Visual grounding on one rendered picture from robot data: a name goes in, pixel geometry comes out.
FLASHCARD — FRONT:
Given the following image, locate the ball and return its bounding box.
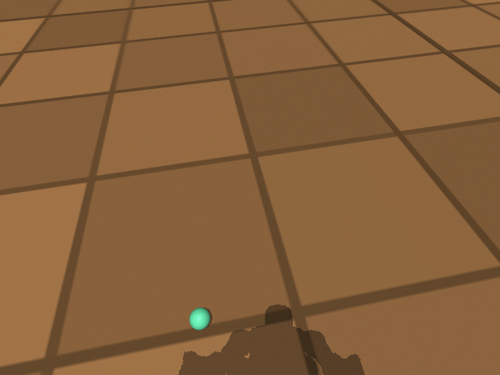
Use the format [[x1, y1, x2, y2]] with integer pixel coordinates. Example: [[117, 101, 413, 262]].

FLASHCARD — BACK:
[[189, 308, 210, 330]]

